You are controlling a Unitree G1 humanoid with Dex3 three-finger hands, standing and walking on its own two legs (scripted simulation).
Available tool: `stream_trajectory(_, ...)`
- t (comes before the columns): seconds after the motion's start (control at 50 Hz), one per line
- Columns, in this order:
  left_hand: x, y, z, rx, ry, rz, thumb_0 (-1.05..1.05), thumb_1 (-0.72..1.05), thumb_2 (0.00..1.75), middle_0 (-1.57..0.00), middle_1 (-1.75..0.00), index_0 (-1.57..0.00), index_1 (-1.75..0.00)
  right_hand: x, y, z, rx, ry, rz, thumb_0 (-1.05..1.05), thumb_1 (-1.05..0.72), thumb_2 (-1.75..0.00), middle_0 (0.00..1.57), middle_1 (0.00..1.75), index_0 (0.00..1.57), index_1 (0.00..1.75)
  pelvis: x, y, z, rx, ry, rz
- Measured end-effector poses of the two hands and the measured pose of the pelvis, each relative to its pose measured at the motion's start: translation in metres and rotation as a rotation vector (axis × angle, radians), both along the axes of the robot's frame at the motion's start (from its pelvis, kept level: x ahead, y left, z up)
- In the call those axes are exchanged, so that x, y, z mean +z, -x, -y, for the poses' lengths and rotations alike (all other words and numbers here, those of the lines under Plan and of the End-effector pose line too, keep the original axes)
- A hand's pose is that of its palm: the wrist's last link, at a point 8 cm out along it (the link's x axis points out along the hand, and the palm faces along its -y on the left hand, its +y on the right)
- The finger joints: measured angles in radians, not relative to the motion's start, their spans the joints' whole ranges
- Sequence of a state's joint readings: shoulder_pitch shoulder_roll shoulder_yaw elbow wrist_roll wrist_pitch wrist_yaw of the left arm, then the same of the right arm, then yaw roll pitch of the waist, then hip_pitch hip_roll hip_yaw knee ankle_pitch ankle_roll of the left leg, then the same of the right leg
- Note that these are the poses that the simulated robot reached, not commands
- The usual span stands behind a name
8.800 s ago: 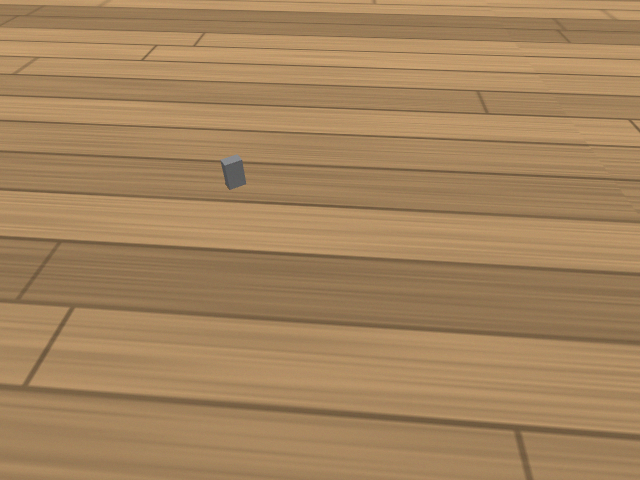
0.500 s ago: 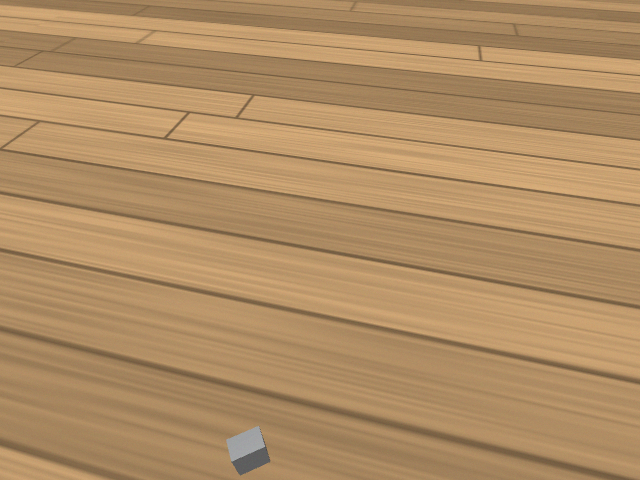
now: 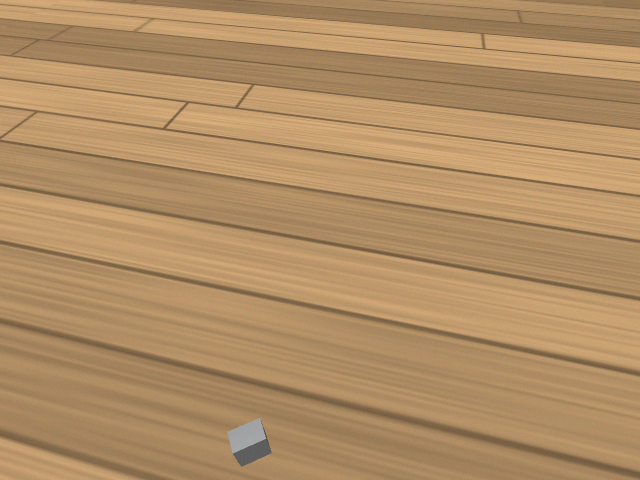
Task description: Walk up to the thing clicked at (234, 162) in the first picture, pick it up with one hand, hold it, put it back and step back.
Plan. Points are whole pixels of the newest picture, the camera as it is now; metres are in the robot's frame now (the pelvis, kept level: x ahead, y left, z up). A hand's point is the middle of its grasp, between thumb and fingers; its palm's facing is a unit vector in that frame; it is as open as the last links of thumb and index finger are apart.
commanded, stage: go down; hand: left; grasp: from the side
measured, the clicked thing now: (250, 442) +0.36 +0.22 -0.71
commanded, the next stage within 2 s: none
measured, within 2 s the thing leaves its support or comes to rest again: neither
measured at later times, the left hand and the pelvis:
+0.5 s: hand out of the picture +0.14 +0.30 -0.23, palm faces +0.12 -0.95 -0.29, open 16.5 cm; pelvis -0.03 +0.01 -0.11, yaw -2 degrees
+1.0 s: hand (136, 469) +0.22 +0.35 -0.33, palm faces +0.14 -0.97 -0.19, open 17.5 cm; pelvis -0.06 +0.01 -0.26, yaw -4 degrees
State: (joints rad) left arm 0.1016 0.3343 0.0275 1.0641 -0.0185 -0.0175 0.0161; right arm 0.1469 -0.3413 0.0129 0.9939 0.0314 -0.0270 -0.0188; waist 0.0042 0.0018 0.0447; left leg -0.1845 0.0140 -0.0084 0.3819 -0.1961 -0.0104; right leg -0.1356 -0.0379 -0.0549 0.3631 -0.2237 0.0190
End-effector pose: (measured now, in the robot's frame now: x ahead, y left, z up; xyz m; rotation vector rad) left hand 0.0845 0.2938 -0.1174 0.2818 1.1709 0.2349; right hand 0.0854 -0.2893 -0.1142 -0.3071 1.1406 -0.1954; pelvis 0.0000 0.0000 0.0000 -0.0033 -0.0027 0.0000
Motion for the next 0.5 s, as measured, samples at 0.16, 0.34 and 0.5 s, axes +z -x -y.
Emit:
stream_trajectory(0.16, -0.016, -0.06, -0.006, -0.01, 0.017, 0.095, 0.01, 0.49, 0.5, -0.07, -0.13, -0.08, -0.13, -0.011, 0.008, -0.023, -0.023, -0.045, 0.067, 0.01, -0.97, -0.92, 0.2, 0.29, 0.2, 0.3, -0.019, 0.016, 0.004, -0.022, 0.005, -0.118)
stream_trajectory(0.34, -0.058, -0.059, -0.039, 0.034, 0.016, 0.17, 0.0, 0.0, 0.19, -0.05, -0.09, -0.06, -0.09, -0.055, 0.016, -0.022, -0.025, -0.042, 0.097, 0.01, -0.96, -0.92, 0.2, 0.3, 0.2, 0.3, -0.072, 0.024, -0.001, -0.037, 0.013, -0.262)
stream_trajectory(0.5, -0.083, -0.038, -0.051, 0.009, 0.029, 0.25, 0.0, -0.34, 0.06, -0.07, -0.08, -0.08, -0.08, -0.095, -0.016, -0.029, 0.02, -0.027, 0.164, 0.02, -0.95, -0.91, 0.2, 0.3, 0.2, 0.3, -0.114, 0.033, -0.005, -0.034, 0.022, -0.342)
